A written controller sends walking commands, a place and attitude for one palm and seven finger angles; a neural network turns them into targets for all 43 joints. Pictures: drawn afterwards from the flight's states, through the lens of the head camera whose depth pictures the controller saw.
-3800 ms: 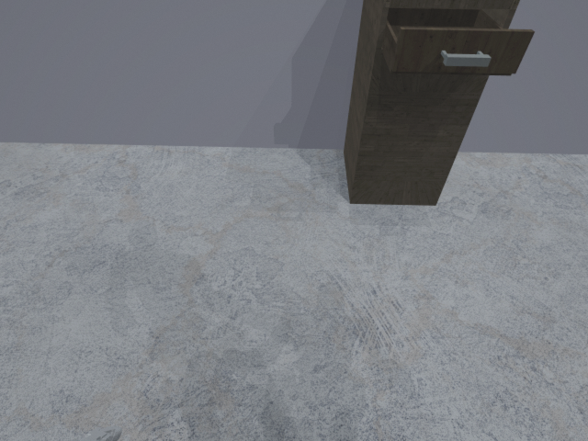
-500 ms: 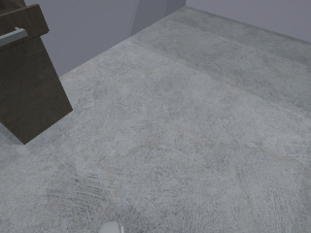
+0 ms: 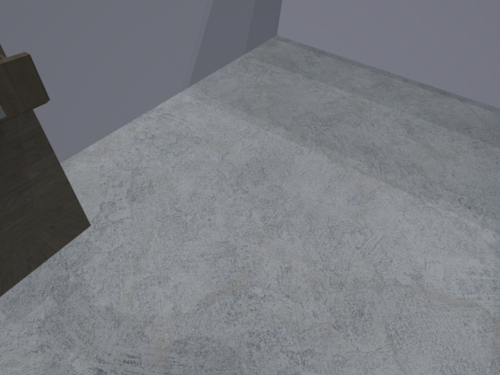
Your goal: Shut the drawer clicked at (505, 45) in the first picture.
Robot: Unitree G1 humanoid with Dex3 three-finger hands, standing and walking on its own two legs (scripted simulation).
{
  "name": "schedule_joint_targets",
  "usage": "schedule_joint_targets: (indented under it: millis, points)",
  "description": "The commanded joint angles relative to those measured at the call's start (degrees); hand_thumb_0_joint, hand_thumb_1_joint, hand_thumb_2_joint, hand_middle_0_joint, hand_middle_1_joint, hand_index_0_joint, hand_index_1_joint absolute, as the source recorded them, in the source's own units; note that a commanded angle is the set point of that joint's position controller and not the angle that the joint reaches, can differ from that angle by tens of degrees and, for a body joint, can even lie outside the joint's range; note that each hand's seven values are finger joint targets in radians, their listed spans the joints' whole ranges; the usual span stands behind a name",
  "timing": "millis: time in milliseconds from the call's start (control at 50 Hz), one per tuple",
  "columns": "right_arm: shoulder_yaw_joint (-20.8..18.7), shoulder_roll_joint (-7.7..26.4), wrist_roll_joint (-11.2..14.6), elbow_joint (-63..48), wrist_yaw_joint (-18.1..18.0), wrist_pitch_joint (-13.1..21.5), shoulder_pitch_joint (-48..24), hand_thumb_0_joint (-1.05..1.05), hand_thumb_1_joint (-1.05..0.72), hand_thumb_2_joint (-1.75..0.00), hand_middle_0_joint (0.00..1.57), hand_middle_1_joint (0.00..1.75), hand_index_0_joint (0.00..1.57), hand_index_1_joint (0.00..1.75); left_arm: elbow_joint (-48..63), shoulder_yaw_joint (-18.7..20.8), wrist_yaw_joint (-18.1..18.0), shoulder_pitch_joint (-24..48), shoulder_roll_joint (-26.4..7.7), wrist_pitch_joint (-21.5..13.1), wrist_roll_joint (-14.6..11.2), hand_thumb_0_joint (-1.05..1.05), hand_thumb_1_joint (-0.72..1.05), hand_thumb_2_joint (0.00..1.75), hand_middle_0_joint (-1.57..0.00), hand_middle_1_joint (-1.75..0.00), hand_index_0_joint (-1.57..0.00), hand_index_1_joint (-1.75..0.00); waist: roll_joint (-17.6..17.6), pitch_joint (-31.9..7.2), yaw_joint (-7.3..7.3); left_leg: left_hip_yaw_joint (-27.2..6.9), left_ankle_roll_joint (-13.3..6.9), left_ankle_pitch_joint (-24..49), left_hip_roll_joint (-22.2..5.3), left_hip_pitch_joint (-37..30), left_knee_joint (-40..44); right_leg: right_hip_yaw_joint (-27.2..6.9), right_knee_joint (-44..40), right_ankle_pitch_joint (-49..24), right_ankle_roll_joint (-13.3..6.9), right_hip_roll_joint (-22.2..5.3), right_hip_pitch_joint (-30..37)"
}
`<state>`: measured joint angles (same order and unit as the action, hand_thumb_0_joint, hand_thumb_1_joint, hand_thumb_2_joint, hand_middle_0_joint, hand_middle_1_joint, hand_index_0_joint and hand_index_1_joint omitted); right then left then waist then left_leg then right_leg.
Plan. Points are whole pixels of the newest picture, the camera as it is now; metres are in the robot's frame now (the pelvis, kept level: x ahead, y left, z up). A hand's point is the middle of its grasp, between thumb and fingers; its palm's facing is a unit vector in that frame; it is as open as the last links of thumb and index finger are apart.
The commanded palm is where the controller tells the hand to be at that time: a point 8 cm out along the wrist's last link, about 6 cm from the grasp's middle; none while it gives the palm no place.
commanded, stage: walk to a spot facing it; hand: left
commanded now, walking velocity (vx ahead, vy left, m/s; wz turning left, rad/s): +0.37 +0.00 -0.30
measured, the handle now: out of the picture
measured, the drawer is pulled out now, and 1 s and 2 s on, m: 0.20 0.20 0.20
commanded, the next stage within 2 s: turn to face it in 0.68 s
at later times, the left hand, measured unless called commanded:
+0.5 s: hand (215, 286) +0.33 +0.09 -0.17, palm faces -0.08 -0.98 -0.20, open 7.3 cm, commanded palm none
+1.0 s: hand (199, 270) +0.38 +0.13 -0.20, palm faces +0.11 -0.98 -0.16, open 7.4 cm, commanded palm none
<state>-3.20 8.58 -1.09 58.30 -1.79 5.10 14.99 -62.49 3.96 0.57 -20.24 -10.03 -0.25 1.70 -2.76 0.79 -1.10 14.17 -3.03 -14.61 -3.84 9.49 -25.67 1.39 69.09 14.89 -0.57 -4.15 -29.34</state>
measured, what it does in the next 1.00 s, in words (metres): walks ahead: right foot, then left foot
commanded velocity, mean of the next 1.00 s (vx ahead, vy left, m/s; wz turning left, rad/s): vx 0.25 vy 0.00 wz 0.15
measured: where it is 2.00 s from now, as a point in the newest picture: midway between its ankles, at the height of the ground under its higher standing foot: (266, 326)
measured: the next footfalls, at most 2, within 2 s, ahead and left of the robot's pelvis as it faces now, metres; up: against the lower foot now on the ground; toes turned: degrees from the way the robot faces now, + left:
right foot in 0.36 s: +0.29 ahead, -0.16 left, +0.00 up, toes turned -16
left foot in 0.86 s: +0.52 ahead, +0.05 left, +0.00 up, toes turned +9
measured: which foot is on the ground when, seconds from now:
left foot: down 0.00-0.36, up 0.38-0.84, down 0.86-1.00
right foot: up 0.00-0.34, down 0.36-0.86, up 0.88-1.00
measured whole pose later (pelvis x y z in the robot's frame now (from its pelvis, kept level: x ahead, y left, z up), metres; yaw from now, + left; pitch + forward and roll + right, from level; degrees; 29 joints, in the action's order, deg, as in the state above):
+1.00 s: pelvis +0.41 -0.04 -0.02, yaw +2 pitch -1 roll -2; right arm -2.5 8.9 -0.9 56.4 -0.8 2.3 9.2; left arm -62.3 2.9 -1.0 -17.5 -9.5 -0.3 0.6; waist -1.1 5.7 -0.9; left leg 7.2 -3.7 -11.7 -2.6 21.7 -34.4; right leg 5.4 69.1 27.7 3.1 -4.4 -22.0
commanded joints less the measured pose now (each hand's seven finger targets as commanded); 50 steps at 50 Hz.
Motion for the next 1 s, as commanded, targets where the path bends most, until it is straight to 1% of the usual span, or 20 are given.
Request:
schedule_joint_targets:
  millis: [0,120,220,260,300,320,340,360,380,440,520,740,760,800,820,840,860,880,920,980]
  points:
    - [-0.3,4.5,0.0,0.6,0.3,0.5,6.8,0.0,-0.9,-0.9,0.2,0.3,0.2,0.3,3.3,0.8,0.6,-0.6,0.0,0.2,0.4,0.0,0.9,0.9,-0.2,-0.3,-0.2,-0.3,9.6,5.3,-0.13,-8.5,-1.2,4.2,-13.6,1.1,17.6,-1.3,-0.8,-7.4,1.3,-3.0,-8.4]
    - [-0.4,5.3,-0.3,3.4,0.3,0.4,12.9,0.0,-0.9,-0.9,0.2,0.3,0.2,0.3,7.1,0.4,1.3,10.7,-0.3,0.2,0.4,0.0,0.9,0.9,-0.2,-0.3,-0.2,-0.3,9.0,8.4,2.62,-5.1,-3.4,11.1,-14.6,-6.4,17.3,3.0,-16.4,-8.5,1.8,-4.0,-12.4]
    - [-0.4,6.1,-1.0,6.0,0.3,-0.3,17.0,0.0,-0.9,-0.9,0.2,0.3,0.2,0.3,9.0,-0.2,1.3,17.4,0.1,-0.8,0.0,0.0,0.9,0.9,-0.2,-0.3,-0.2,-0.3,10.1,9.1,4.77,-2.7,-3.4,21.2,-16.5,-11.1,13.3,6.4,-29.7,-3.9,-0.6,-1.6,-7.2]
    - [-0.5,7.1,-0.9,6.2,0.3,-0.5,16.4,0.0,-0.9,-0.9,0.2,0.3,0.2,0.3,8.2,0.0,1.1,14.2,-0.7,-1.4,0.0,0.0,0.9,0.9,-0.2,-0.3,-0.2,-0.3,10.2,6.1,2.68,-0.8,-2.9,32.9,-16.6,-12.0,7.5,8.1,-32.3,-1.1,-2.4,1.1,0.0]
    - [-0.6,8.0,-0.4,6.1,0.5,-0.7,14.6,0.0,-0.9,-0.9,0.2,0.3,0.2,0.3,4.2,0.6,0.7,2.0,-2.9,-2.3,0.4,0.0,0.9,0.9,-0.2,-0.3,-0.2,-0.3,8.4,-1.0,-3.12,2.2,-0.3,42.3,-13.9,-9.2,-8.2,10.6,-38.3,-4.4,-4.0,4.6,17.0]
    - [-0.5,7.1,0.2,5.5,1.1,-0.7,13.9,0.0,-0.9,-0.9,0.2,0.3,0.2,0.3,1.6,1.8,0.2,-6.3,-7.1,-3.0,0.7,0.0,0.9,0.9,-0.2,-0.3,-0.2,-0.3,3.0,-7.1,-6.87,3.2,1.7,33.2,-11.5,1.2,-21.9,3.9,-38.9,-6.1,-6.2,-0.8,32.2]
    - [0.2,3.0,1.0,3.8,1.2,-0.4,16.5,0.0,-0.9,-0.9,0.2,0.3,0.2,0.3,0.4,3.5,-0.6,-12.0,-13.6,-3.5,0.4,0.0,0.9,0.9,-0.2,-0.3,-0.2,-0.3,-11.9,-15.0,-7.38,2.3,4.5,-8.8,-3.0,19.1,-40.3,-21.5,-43.2,-8.7,-12.3,-17.5,47.9]
    - [0.3,3.9,1.1,2.1,1.2,-0.7,12.3,0.0,-0.9,-0.9,0.2,0.3,0.2,0.3,-0.1,3.7,-0.9,-12.5,-16.1,-3.2,-1.2,0.0,0.9,0.9,-0.2,-0.3,-0.2,-0.3,-10.5,-15.6,-6.94,-6.5,3.9,-19.0,-0.4,25.4,-51.5,-31.1,-50.6,-12.6,-15.1,-21.6,47.7]
    - [-0.4,4.4,1.1,1.9,1.2,-1.0,10.3,0.0,-0.9,-0.9,0.2,0.3,0.2,0.3,1.1,3.4,-1.3,-7.5,-14.2,-2.8,-1.4,0.0,0.9,0.9,-0.2,-0.3,-0.2,-0.3,-4.0,-9.6,-5.16,-10.1,2.9,-13.5,-3.4,25.8,-54.6,-26.0,-52.5,-6.6,-15.0,-21.3,40.0]
    - [-0.3,1.4,-0.1,2.7,1.2,-2.3,7.9,0.0,-0.9,-0.9,0.2,0.3,0.2,0.3,3.1,0.7,-1.4,2.6,-6.2,-3.8,-1.0,0.0,0.9,0.9,-0.2,-0.3,-0.2,-0.3,1.1,2.4,0.06,-13.1,3.4,-3.3,-7.7,23.0,-49.5,-12.7,-56.6,-4.4,-9.1,-16.2,17.4]
    - [-0.4,-1.0,-0.6,3.6,1.7,-4.3,11.7,0.0,-0.9,-0.9,0.2,0.3,0.2,0.3,2.7,-0.1,-1.5,2.9,-2.6,-4.8,-0.3,0.0,0.9,0.9,-0.2,-0.3,-0.2,-0.3,-1.8,4.5,3.61,-11.5,4.6,1.5,-7.0,20.7,-41.1,-1.6,-59.1,-6.4,-7.0,-11.3,10.7]
    - [0.1,1.8,-0.2,-3.7,3.7,-3.1,-6.4,0.0,-0.9,-0.9,0.2,0.3,0.2,0.3,0.1,-0.5,-1.9,-3.1,-6.0,-5.0,-0.2,0.0,0.9,0.9,-0.2,-0.3,-0.2,-0.3,-1.1,6.3,-0.13,-7.4,3.3,5.7,-4.1,22.2,-14.3,4.4,-55.1,-22.2,-6.1,-13.2,25.8]
    - [0.1,2.1,-0.3,-3.5,3.6,-2.9,-6.3,0.0,-0.9,-0.9,0.2,0.3,0.2,0.3,-0.4,-0.6,-2.0,-3.5,-6.2,-4.8,-0.2,0.0,0.9,0.9,-0.2,-0.3,-0.2,-0.3,-0.8,6.2,-0.01,-6.8,2.8,4.7,-3.5,20.3,-12.6,4.7,-53.1,-26.4,-6.0,-13.5,26.7]
    - [-0.4,4.3,-0.5,-1.7,3.1,-2.7,1.2,0.0,-0.9,-0.9,0.2,0.3,0.2,0.3,0.0,-0.3,-2.2,-2.6,-7.4,-4.4,-0.3,0.0,0.9,0.9,-0.2,-0.3,-0.2,-0.3,1.3,1.6,3.43,-5.3,1.8,6.9,-0.3,9.8,-7.4,9.0,-40.2,-37.3,-3.8,-12.2,27.8]
    - [-1.1,7.3,-0.8,-0.2,2.8,-2.5,8.1,0.0,-0.9,-0.9,0.2,0.3,0.2,0.3,0.5,-0.2,-2.2,-2.7,-7.5,-4.1,-0.7,0.0,0.9,0.9,-0.2,-0.3,-0.2,-0.3,4.7,-3.8,6.05,-7.3,0.8,18.0,-0.6,-1.6,-4.2,11.4,-28.5,-33.9,-1.2,-9.5,23.7]
    - [-2.3,13.5,-1.2,0.2,2.1,-2.3,13.3,0.0,-0.9,-0.9,0.2,0.3,0.2,0.3,1.8,-0.2,-1.9,-4.9,-5.3,-3.8,-1.6,0.0,0.9,0.9,-0.2,-0.3,-0.2,-0.3,16.3,-11.1,6.93,-22.5,-4.3,36.6,-12.6,-15.0,-3.0,13.5,-13.3,-11.3,2.5,-2.3,11.3]
    - [-2.7,17.1,-0.1,0.8,1.5,-2.7,15.5,0.0,-0.9,-0.9,0.2,0.3,0.2,0.3,3.5,-0.8,-1.7,-4.6,-3.8,-3.7,-1.9,0.0,0.9,0.9,-0.2,-0.3,-0.2,-0.3,23.3,-14.4,6.97,-35.4,-11.3,53.3,-22.6,-19.8,0.2,8.3,2.0,22.7,3.4,2.7,2.4]
    - [-2.4,16.4,0.5,0.6,1.1,-3.3,13.0,0.0,-0.9,-0.9,0.2,0.3,0.2,0.3,5.1,-0.6,-2.0,-0.1,-5.4,-3.0,-1.6,0.0,0.9,0.9,-0.2,-0.3,-0.2,-0.3,15.6,-11.4,6.37,-32.8,-12.4,46.8,-21.9,-15.0,1.6,2.7,6.4,21.1,2.6,0.7,0.5]
    - [-1.8,12.8,0.2,-1.5,0.6,-2.7,5.7,0.0,-0.9,-0.9,0.2,0.3,0.2,0.3,5.8,0.0,-1.8,4.1,-3.9,-2.5,-1.1,0.0,0.9,0.9,-0.2,-0.3,-0.2,-0.3,10.3,-4.9,4.42,-29.3,-9.5,37.4,-17.8,-5.4,3.6,0.2,6.9,14.0,3.6,-2.2,-3.7]
    - [-1.1,10.2,0.3,-3.5,0.6,-2.8,-1.4,0.0,-0.9,-0.9,0.2,0.3,0.2,0.3,5.2,0.5,-1.3,1.3,-2.8,-0.7,-0.9,0.0,0.9,0.9,-0.2,-0.3,-0.2,-0.3,8.6,-3.5,0.55,-20.3,-5.0,28.8,-11.4,4.4,6.6,0.5,-0.1,6.9,4.8,-2.7,2.5]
